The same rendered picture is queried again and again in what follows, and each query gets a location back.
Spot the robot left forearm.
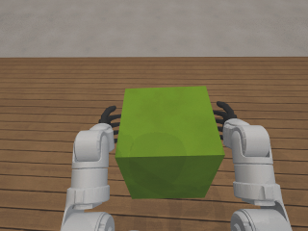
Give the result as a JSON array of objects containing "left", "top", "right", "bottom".
[{"left": 60, "top": 123, "right": 115, "bottom": 231}]

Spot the robot left upper arm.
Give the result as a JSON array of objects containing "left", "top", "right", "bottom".
[{"left": 62, "top": 212, "right": 116, "bottom": 231}]

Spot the robot left hand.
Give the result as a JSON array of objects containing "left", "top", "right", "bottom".
[{"left": 98, "top": 105, "right": 121, "bottom": 143}]

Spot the robot right hand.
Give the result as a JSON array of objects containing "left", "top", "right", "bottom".
[{"left": 213, "top": 101, "right": 237, "bottom": 140}]

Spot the robot right upper arm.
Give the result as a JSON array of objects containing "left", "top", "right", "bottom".
[{"left": 230, "top": 209, "right": 292, "bottom": 231}]

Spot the carton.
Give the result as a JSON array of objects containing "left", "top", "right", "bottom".
[{"left": 115, "top": 86, "right": 225, "bottom": 199}]

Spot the robot right forearm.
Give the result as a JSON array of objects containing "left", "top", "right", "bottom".
[{"left": 222, "top": 118, "right": 293, "bottom": 231}]

